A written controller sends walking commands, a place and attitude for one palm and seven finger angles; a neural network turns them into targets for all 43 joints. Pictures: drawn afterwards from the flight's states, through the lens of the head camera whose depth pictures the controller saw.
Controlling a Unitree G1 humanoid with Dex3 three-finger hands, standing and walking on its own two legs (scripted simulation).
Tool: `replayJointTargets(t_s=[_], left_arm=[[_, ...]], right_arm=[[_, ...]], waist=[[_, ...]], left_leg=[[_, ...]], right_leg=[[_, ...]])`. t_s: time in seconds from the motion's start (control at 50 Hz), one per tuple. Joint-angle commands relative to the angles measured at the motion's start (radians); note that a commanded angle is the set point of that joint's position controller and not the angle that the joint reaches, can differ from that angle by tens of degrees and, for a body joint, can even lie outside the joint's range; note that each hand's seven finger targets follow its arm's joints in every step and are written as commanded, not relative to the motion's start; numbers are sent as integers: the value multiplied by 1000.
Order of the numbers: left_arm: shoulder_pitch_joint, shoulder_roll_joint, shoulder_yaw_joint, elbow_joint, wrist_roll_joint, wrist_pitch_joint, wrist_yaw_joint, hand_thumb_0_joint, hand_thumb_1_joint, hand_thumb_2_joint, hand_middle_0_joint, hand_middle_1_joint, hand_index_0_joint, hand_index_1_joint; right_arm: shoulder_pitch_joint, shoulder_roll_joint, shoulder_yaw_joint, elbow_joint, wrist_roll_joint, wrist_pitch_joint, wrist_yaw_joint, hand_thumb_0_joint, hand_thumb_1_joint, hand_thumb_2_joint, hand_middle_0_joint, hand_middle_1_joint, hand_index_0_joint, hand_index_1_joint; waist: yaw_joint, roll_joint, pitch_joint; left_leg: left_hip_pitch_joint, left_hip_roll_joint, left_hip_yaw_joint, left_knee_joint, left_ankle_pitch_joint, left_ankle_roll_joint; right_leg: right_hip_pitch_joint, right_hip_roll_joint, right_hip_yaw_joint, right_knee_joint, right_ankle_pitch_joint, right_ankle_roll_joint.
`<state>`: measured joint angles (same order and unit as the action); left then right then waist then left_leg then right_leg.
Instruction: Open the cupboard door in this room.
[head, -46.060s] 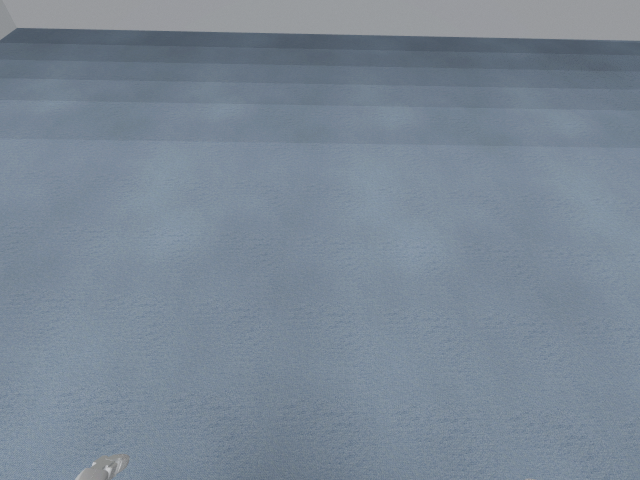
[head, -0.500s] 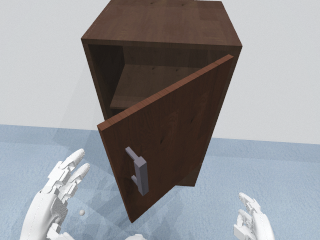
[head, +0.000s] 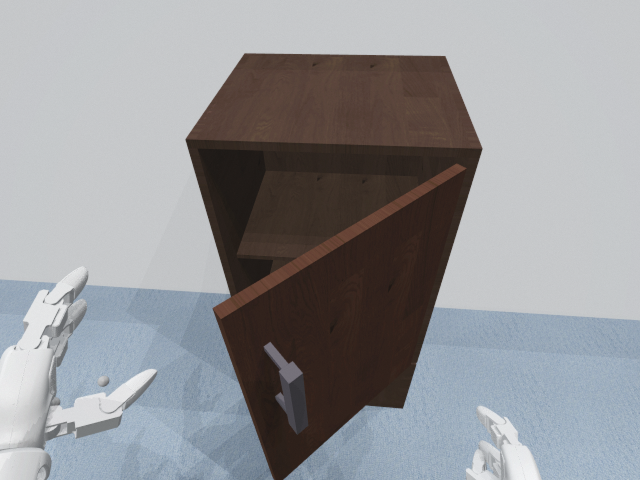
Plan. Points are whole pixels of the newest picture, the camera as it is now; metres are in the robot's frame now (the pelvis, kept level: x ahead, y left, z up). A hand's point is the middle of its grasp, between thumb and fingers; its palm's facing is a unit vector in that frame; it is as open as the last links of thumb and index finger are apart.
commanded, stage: draw the hand back to the body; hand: left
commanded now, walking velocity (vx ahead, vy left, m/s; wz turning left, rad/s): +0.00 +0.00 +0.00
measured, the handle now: (286, 389) +0.25 +0.08 -0.02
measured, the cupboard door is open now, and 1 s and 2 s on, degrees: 45 45 45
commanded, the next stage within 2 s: step back with the hand held close in 0.62 s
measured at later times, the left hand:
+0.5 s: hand (98, 337) +0.20 +0.24 +0.17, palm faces +0.41 -0.82 -0.40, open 7.6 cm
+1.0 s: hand (94, 340) +0.19 +0.23 +0.17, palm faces +0.34 -0.81 -0.47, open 7.4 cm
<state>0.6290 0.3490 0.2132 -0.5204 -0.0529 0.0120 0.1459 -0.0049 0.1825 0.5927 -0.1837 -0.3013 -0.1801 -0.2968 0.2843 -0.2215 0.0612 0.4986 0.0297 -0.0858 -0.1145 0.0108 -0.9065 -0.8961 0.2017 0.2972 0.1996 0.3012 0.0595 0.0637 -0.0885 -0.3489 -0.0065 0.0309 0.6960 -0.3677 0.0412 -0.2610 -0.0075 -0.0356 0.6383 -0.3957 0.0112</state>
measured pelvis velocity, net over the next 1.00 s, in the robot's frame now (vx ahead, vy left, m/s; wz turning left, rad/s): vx -0.02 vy -0.02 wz -0.05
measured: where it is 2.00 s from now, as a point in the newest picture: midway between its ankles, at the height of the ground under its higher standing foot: outside the picture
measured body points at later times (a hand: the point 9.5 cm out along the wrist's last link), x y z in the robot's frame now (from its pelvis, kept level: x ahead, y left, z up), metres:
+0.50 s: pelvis +0.01 -0.02 +0.02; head -0.01 -0.04 +0.47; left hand +0.17 +0.28 +0.19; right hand +0.19 -0.25 -0.06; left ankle +0.00 +0.09 -0.72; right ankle -0.04 -0.13 -0.72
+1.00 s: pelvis -0.02 -0.02 +0.02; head -0.02 -0.03 +0.47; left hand +0.17 +0.27 +0.20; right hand +0.16 -0.27 -0.06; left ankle +0.00 +0.09 -0.72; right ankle -0.04 -0.13 -0.72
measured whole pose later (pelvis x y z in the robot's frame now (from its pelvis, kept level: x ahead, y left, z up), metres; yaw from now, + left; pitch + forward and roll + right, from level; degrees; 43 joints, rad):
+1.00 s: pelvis -0.02 -0.02 +0.02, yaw -3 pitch -1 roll -1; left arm 0.52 0.39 0.37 -0.44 -0.07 -0.10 0.10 0.01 0.89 0.90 -0.21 -0.30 -0.21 -0.30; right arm 0.15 -0.25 -0.01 0.56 0.02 0.01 -0.08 0.01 -0.91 -0.90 0.20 0.30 0.20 0.30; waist 0.02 0.05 0.02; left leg -0.21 0.03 0.07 0.44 -0.21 0.02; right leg -0.15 0.03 0.00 0.39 -0.22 -0.01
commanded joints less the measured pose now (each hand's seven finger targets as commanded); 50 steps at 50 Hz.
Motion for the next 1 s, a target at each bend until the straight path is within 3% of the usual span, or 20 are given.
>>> replayJointTargets(t_s=[0.0,0.18,0.22,0.26,0.32,0.44,0.5,0.58,0.64,0.7,0.72,0.74,0.76,0.8,0.84,0.88,0.98], left_arm=[[-63,148,150,-174,-6,-72,10,0,515,735,-186,-300,-186,-300],[-221,213,257,-180,-20,-98,2,0,830,870,-198,-300,-198,-300],[-248,233,286,-158,-27,-102,2,0,900,900,-200,-300,-200,-300],[-181,171,244,-83,-33,-96,-11,0,900,900,-200,-300,-200,-300],[-170,142,213,-64,-36,-96,-28,0,900,900,-200,-300,-200,-300],[-232,223,266,-162,-31,-115,-21,0,900,900,-200,-300,-200,-300],[-226,222,269,-173,-28,-123,-15,0,900,900,-200,-300,-200,-300],[-222,195,248,-133,-30,-119,-18,0,900,900,-200,-300,-200,-300],[-206,176,236,-80,-34,-117,-24,0,900,900,-200,-300,-200,-300],[-211,174,234,-73,-35,-123,-29,0,900,900,-200,-300,-200,-300],[-277,192,236,-82,-33,-125,-26,0,900,900,-200,-300,-200,-300],[-369,317,360,-129,-19,-166,-17,0,900,900,-200,-300,-200,-300],[-283,255,318,-50,-18,-174,-25,0,900,900,-200,-300,-200,-300],[-238,227,284,-45,-11,-175,-30,0,900,900,-200,-300,-200,-300],[-200,226,288,-62,-10,-184,-27,0,900,900,-200,-300,-200,-300],[-156,224,284,-91,-12,-183,-23,0,900,900,-200,-300,-200,-300],[-89,264,331,-152,-17,-190,-7,0,900,900,-200,-300,-200,-300]], right_arm=[[-139,-99,-48,-147,-8,-61,-3,0,-900,-900,200,300,200,300],[-172,-104,-55,-98,-15,-64,11,0,-900,-900,200,300,200,300],[-180,-106,-57,-86,-18,-64,13,0,-900,-900,200,300,200,300],[-184,-103,-61,-80,-18,-56,18,0,-900,-900,200,300,200,300],[-190,-111,-71,-77,-17,-41,28,0,-900,-900,200,300,200,300],[-213,-108,-72,-78,-23,-42,23,0,-900,-900,200,300,200,300],[-214,-99,-69,-69,-21,-52,21,0,-900,-900,200,300,200,300],[-214,-100,-71,-56,-20,-52,23,0,-900,-900,200,300,200,300],[-217,-106,-77,-54,-20,-46,24,0,-900,-900,200,300,200,300],[-226,-105,-81,-54,-19,-41,24,0,-900,-900,200,300,200,300],[-225,-109,-80,-48,-18,-40,23,0,-900,-900,200,300,200,300],[-218,-132,-87,-72,-15,-23,25,0,-900,-900,200,300,200,300],[-219,-119,-89,-52,-21,-8,25,0,-900,-900,200,300,200,300],[-226,-118,-92,-61,-22,15,30,0,-900,-900,200,300,200,300],[-232,-119,-99,-75,-21,29,29,0,-900,-900,200,300,200,300],[-228,-122,-102,-93,-20,44,31,0,-900,-900,200,300,200,300],[-228,-117,-110,-118,-15,69,27,0,-900,-900,200,300,200,300]], waist=[[-1,-36,9],[8,40,-3],[13,16,5],[9,-47,30],[8,-43,29],[15,-14,-18],[13,28,-10],[6,31,36],[5,-39,61],[5,-47,64],[1,-32,49],[-37,-64,102],[-43,-106,73],[-44,-124,49],[-41,-63,-5],[-42,-32,-33],[-43,-54,-70]], left_leg=[[133,47,-60,-179,309,-23],[225,42,-40,-242,391,-27],[227,38,-37,-253,382,-26],[233,38,-22,-256,381,-19],[247,39,-17,-266,401,-17],[278,26,-8,-272,389,-11],[290,21,-3,-271,393,-14],[292,25,-2,-281,388,-17],[285,29,-5,-293,361,-14],[288,27,4,-295,339,-8],[292,24,3,-296,339,-9],[249,41,-9,-247,282,2],[249,35,-15,-226,276,2],[250,33,-1,-223,307,-2],[265,43,6,-239,394,-4],[274,56,6,-252,437,-6],[227,75,-11,-266,466,-8]], right_leg=[[-10,10,-7,-141,270,-31],[83,9,3,-210,350,-33],[108,11,2,-227,366,-36],[102,11,1,-239,386,-28],[123,9,4,-252,406,-27],[152,8,19,-274,431,-25],[149,8,19,-284,434,-27],[129,12,18,-298,423,-25],[125,15,17,-310,400,-22],[120,12,25,-320,388,-18],[133,10,27,-322,392,-21],[28,-42,136,-379,485,-16],[50,-67,133,-368,548,-18],[69,-76,131,-348,651,-4],[104,-71,110,-307,700,-6],[99,-60,94,-293,659,-1],[124,-42,85,-257,618,-3]])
